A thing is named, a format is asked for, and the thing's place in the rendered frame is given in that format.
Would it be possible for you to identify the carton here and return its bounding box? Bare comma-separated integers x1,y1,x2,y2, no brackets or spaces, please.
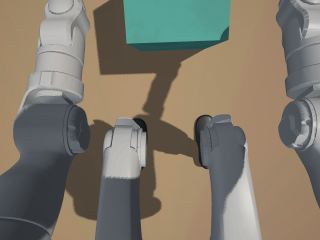
123,0,231,52

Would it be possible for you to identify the robot right shin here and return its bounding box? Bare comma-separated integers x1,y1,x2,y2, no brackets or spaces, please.
205,114,248,154

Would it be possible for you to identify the left robot upper arm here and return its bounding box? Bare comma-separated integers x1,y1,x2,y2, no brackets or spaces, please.
0,103,91,240

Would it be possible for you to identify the right robot thigh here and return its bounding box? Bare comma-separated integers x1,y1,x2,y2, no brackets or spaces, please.
200,122,262,240

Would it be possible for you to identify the right robot forearm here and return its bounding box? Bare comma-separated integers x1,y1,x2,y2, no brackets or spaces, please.
275,0,320,100

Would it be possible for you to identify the right robot upper arm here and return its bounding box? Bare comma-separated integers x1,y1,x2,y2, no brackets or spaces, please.
278,97,320,209

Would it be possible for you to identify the left robot forearm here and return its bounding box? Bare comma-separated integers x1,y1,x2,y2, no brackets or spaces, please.
13,0,91,149

